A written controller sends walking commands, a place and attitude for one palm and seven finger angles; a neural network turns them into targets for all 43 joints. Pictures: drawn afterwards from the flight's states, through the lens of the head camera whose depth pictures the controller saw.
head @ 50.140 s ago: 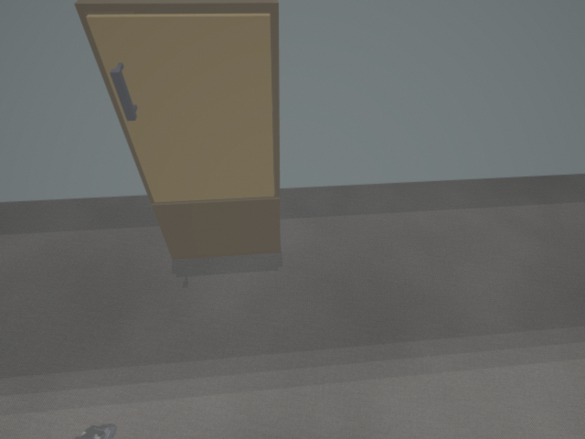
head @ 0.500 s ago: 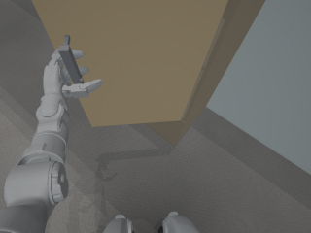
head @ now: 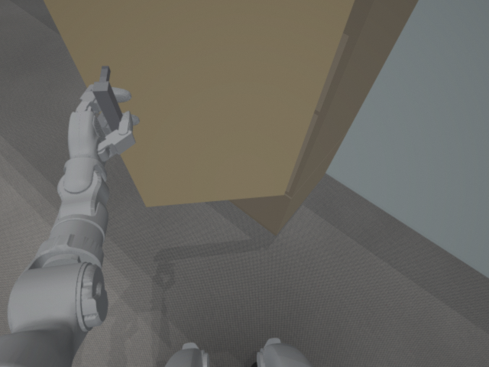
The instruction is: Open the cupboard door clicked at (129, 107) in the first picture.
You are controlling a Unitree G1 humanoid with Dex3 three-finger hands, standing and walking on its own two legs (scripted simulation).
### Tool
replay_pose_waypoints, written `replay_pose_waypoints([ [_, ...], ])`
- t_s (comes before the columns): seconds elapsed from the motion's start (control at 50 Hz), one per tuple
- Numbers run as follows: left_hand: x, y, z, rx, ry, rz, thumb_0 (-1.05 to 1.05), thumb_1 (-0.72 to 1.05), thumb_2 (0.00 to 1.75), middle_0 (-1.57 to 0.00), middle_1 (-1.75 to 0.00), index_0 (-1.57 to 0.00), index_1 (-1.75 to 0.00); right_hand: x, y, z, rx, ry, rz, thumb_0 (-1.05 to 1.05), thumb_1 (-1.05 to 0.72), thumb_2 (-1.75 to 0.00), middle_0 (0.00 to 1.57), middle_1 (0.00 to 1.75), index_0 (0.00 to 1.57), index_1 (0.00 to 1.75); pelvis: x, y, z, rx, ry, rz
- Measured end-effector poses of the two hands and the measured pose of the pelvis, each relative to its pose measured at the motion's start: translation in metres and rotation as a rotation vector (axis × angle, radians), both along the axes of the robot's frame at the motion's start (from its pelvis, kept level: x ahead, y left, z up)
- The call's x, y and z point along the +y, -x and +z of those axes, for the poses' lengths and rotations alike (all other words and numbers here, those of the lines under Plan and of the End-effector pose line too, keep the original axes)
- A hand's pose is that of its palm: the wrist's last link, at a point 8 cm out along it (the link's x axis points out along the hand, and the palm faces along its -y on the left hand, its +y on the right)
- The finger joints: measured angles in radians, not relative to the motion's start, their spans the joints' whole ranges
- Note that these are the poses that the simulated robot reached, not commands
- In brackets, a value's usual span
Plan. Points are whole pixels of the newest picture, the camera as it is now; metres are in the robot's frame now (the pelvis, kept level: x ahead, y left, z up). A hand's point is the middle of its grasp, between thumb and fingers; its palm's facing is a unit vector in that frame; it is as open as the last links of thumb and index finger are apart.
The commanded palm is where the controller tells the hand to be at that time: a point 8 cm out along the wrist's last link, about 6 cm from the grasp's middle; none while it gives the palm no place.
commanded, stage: pull the door open along its arc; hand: left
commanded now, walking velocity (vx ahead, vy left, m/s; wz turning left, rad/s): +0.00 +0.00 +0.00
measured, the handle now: (115, 108) +0.53 +0.19 +0.08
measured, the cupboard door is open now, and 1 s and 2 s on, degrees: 46 83 81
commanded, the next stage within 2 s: open thumb and fingers to let go in 1.00 s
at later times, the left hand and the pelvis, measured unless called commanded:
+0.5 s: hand (151, 203) +0.35 +0.12 +0.08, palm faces +0.12 -0.99 +0.08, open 6.1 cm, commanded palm +0.30 +0.19 +0.07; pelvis +0.01 -0.01 +0.02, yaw -1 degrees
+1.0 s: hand (207, 250) +0.28 +0.04 +0.08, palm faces +0.38 -0.92 -0.02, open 6.0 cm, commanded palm +0.21 +0.07 +0.07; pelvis +0.01 -0.05 +0.02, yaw +4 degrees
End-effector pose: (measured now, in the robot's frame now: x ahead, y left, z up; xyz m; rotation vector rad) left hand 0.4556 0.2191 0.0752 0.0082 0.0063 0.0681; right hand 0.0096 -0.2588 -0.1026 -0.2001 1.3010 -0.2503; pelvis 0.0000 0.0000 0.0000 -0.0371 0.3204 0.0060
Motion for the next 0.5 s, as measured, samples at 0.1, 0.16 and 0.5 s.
replay_pose_waypoints([
  [0.1,-0.001,0.005,0.000,-0.004,-0.001,-0.005,0.00,0.74,0.79,-0.36,-1.35,-0.35,-1.34,-0.002,-0.006,0.002,-0.021,-0.002,-0.004,0.01,-0.91,-0.90,0.20,0.30,0.21,0.30,-0.002,-0.002,0.002,-0.004,-0.003,-0.005],
  [0.16,-0.002,0.014,0.000,-0.008,-0.001,-0.012,0.00,0.74,0.77,-0.36,-1.35,-0.35,-1.34,-0.002,-0.012,0.003,-0.041,-0.011,-0.008,0.01,-0.91,-0.90,0.20,0.30,0.21,0.30,-0.002,-0.004,0.004,-0.010,-0.006,-0.011],
  [0.5,-0.050,0.134,-0.003,-0.024,0.086,0.048,0.01,0.68,0.73,-0.36,-1.33,-0.35,-1.30,0.014,-0.120,0.029,-0.374,-0.080,0.118,0.01,-0.91,-0.90,0.20,0.30,0.20,0.30,-0.006,-0.013,0.017,-0.101,-0.029,-0.025],
])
